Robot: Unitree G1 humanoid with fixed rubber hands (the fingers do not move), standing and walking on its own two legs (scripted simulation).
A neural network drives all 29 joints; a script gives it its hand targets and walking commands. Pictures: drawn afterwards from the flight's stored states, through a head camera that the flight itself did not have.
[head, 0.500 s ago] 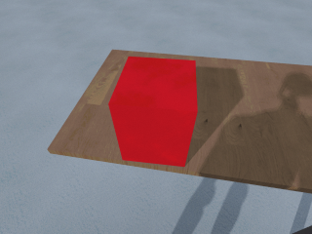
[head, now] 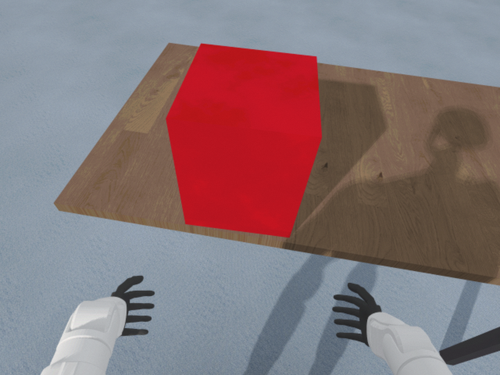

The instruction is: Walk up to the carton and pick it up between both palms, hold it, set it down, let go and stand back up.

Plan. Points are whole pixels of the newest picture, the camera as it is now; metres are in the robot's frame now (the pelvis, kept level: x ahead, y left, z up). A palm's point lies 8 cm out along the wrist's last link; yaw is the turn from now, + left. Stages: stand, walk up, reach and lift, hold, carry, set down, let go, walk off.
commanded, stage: reach and lift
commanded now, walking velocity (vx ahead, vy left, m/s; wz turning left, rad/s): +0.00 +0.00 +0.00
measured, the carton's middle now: (247, 145) +0.49 +0.01 +0.10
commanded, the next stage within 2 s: none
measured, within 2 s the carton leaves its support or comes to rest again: neither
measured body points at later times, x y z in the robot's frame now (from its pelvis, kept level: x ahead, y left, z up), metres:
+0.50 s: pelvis -0.01 -0.02 +0.03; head +0.04 -0.03 +0.48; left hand +0.21 +0.22 -0.04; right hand +0.19 -0.19 -0.05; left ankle +0.00 +0.11 -0.70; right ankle +0.02 -0.12 -0.70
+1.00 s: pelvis +0.00 -0.02 +0.04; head +0.02 -0.02 +0.49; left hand +0.17 +0.24 -0.01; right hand +0.16 -0.18 -0.01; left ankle +0.00 +0.11 -0.70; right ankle +0.02 -0.12 -0.70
